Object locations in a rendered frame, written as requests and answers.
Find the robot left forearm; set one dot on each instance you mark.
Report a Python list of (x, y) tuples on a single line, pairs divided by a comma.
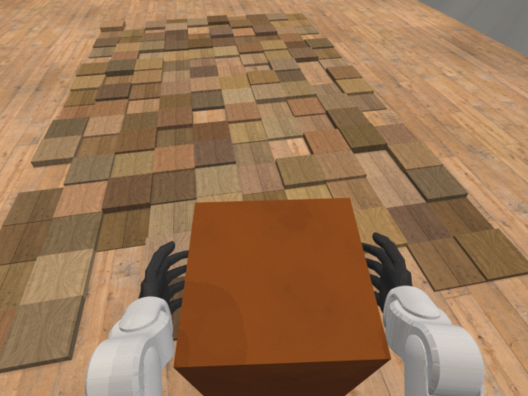
[(131, 361)]

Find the robot right hand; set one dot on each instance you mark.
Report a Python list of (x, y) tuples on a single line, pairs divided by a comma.
[(392, 269)]

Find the robot right forearm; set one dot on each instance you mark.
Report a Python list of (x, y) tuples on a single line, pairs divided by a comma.
[(440, 359)]

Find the carton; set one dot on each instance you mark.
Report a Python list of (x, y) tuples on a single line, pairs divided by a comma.
[(278, 301)]

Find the robot left hand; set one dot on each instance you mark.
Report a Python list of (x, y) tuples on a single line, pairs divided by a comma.
[(157, 277)]

